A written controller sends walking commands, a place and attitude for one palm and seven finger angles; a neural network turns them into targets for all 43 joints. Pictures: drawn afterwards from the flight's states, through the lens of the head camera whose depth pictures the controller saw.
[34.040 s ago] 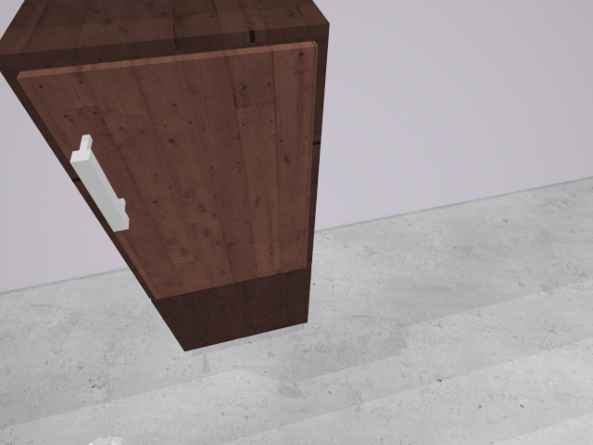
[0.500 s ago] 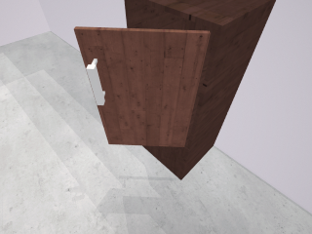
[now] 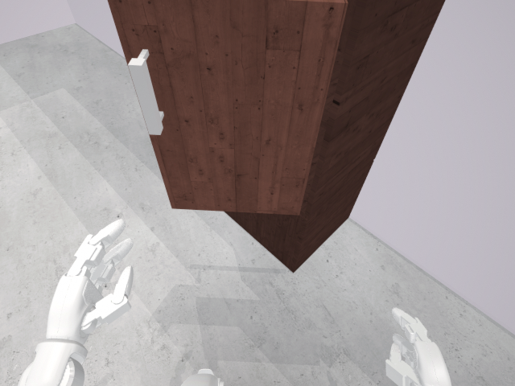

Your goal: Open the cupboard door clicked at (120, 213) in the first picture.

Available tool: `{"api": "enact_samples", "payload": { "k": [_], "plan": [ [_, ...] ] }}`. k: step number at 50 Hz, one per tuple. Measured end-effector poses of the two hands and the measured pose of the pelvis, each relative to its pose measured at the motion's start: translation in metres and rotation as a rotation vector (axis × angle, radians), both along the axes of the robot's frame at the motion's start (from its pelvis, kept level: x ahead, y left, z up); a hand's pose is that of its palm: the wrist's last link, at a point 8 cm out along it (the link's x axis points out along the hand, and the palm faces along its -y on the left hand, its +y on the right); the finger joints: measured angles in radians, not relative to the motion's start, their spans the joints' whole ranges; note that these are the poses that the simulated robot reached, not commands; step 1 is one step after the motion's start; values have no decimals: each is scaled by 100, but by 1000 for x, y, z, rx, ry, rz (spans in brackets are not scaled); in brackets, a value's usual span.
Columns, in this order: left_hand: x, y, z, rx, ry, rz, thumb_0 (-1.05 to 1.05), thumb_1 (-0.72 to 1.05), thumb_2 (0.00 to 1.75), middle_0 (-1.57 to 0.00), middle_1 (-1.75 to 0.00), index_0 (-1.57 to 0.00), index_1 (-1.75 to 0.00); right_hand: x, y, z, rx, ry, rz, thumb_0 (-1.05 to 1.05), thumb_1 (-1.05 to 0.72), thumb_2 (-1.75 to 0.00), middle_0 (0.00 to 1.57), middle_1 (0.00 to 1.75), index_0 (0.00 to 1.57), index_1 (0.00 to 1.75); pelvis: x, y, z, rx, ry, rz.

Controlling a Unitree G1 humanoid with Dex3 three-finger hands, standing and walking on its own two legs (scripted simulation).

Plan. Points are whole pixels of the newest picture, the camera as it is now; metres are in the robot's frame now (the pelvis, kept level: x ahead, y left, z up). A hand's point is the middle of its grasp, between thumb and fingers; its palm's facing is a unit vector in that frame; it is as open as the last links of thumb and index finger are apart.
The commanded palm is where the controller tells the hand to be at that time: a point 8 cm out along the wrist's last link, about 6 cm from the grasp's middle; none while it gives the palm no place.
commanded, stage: raise the hand with hooked fingers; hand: left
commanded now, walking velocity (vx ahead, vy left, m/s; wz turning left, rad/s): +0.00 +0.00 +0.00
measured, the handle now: (150, 93) +0.61 +0.25 +0.12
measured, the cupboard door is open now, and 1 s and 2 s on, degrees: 43 43 43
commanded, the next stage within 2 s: move the hooked fingers beside the handle in 1.80 s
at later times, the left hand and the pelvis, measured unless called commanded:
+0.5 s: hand (93, 290) +0.24 +0.24 +0.05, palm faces +0.00 -1.00 -0.05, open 10.8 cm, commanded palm +0.21 +0.29 +0.06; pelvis +0.00 -0.01 -0.01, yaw +0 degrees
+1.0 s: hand (51, 254) +0.26 +0.29 +0.10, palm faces +0.03 -1.00 -0.04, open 13.6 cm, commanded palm +0.24 +0.33 +0.11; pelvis +0.01 +0.02 +0.02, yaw +1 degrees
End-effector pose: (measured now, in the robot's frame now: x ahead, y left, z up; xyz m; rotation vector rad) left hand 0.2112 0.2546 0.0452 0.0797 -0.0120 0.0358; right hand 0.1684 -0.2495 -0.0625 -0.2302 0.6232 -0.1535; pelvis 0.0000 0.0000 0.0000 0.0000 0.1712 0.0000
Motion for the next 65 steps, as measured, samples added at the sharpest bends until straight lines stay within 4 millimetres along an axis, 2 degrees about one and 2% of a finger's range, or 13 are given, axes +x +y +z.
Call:
{"api": "enact_samples", "payload": {
  "k": [3, 6, 10, 13, 18, 22, 28, 32, 36, 44, 50, 57, 65],
  "plan": [
    [-19, 2, -22, -23, 40, -55, 1, 68, 80, -22, -44, -21, -45, 18, -10, 2, -21, -81, 24, 1, -90, -90, 20, 30, 20, 30, -8, -7, -17, -4, 15, 3],
    [-43, 10, -37, -64, 106, -5, 1, 61, 78, -23, -49, -22, -49, 27, -13, 3, -44, -121, 43, 1, -90, -90, 20, 30, 20, 30, -11, -11, -25, -13, 15, 13],
    [-57, 18, -29, -37, 73, 67, 2, 52, 74, -23, -55, -23, -55, 26, -9, -3, -66, -103, 71, 1, -90, -90, 20, 30, 20, 30, -13, -17, -28, -32, 8, 29],
    [-48, 21, -15, -9, 14, 46, 2, 45, 71, -24, -59, -23, -59, 16, -4, -14, -61, -56, 84, 1, -90, -90, 20, 30, 20, 30, -14, -19, -28, -45, 4, 39],
    [-16, 22, -2, -7, 45, -51, 1, 33, 66, -24, -66, -24, -67, -11, 4, -27, -19, 30, 53, 2, -90, -90, 20, 30, 20, 30, -13, -18, -21, -48, 1, 34],
    [0, 31, 6, -26, 93, -51, 1, 24, 62, -25, -72, -25, -73, -32, 5, -27, 9, 79, 2, 2, -90, -90, 20, 30, 21, 30, -8, -13, -11, -38, 2, 16],
    [6, 45, 20, -21, 66, -14, 1, 10, 56, -26, -81, -25, -82, -48, 0, -21, -7, 121, -34, 2, -90, -90, 20, 30, 21, 30, -1, -2, -2, -30, 4, 3],
    [8, 51, 22, -25, 57, -23, 1, 1, 52, -27, -87, -26, -88, -45, -1, -14, -37, 120, -32, 2, -90, -90, 20, 30, 20, 30, 1, 5, 0, -33, -2, 5],
    [13, 58, 24, -31, 53, -29, 1, -8, 48, -27, -93, -27, -94, -34, 3, -4, -58, 91, -21, 2, -90, -90, 20, 30, 20, 30, 2, 11, 3, -37, -13, 9],
    [25, 72, 46, -33, 15, -21, 0, -27, 40, -29, -105, -28, -106, -3, 28, 17, -40, 1, 29, 2, -90, -90, 20, 30, 20, 30, 5, 20, 12, -43, -44, 16],
    [30, 85, 60, -37, 19, -9, 0, -40, 34, -30, -114, -29, -114, 10, 45, 26, -15, -30, 67, 2, -90, -90, 20, 30, 20, 30, 6, 23, 17, -45, -66, 20],
    [35, 93, 77, -33, 4, -5, -1, -47, 31, -30, -118, -30, -118, 7, 50, 27, -6, -13, 79, 2, -90, -90, 20, 30, 21, 30, 4, 23, 22, -44, -89, 25],
    [45, 98, 94, -33, -6, -4, -1, -49, 30, -30, -119, -30, -120, -11, 36, 24, -19, 33, 48, 2, -90, -90, 20, 30, 21, 30, 1, 18, 27, -39, -109, 25]
  ]
}}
